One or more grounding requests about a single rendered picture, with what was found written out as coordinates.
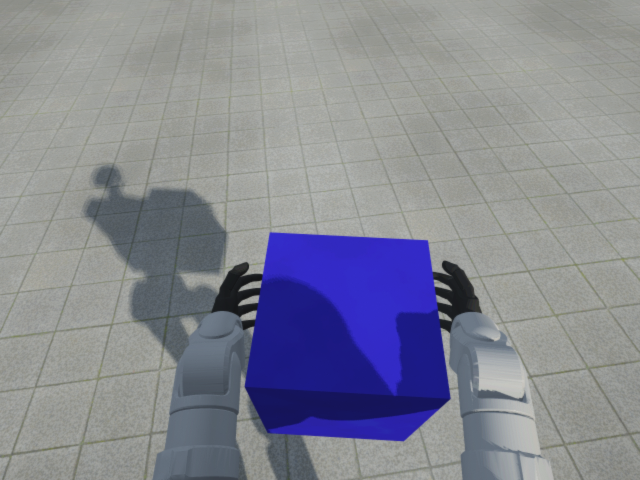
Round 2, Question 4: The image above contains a robot right hand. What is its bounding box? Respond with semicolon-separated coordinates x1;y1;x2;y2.
433;261;482;333

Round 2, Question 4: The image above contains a robot left hand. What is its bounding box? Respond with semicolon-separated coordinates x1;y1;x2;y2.
211;262;263;330

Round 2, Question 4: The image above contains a left robot forearm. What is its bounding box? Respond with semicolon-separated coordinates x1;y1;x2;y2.
152;311;245;480

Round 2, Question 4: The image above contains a right robot forearm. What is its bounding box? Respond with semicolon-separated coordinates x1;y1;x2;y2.
449;312;554;480

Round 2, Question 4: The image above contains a carton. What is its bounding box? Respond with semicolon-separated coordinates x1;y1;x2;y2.
245;232;451;441

